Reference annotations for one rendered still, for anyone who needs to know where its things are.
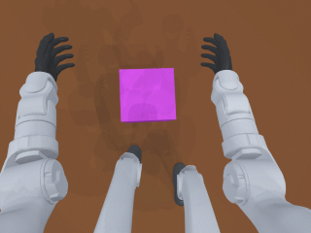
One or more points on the robot right foot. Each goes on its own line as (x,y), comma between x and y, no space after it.
(176,171)

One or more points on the carton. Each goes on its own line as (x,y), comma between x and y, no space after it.
(147,95)

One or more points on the robot left forearm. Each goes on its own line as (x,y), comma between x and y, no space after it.
(35,128)

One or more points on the robot left upper arm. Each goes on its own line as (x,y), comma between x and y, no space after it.
(28,195)

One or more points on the robot right forearm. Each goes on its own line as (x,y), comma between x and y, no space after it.
(242,140)

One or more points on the robot right thigh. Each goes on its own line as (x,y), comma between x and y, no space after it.
(199,213)

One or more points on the robot right hand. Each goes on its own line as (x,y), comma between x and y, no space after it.
(221,58)

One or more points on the robot left hand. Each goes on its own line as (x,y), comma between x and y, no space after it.
(46,59)

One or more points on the robot right upper arm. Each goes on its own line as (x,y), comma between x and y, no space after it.
(257,186)

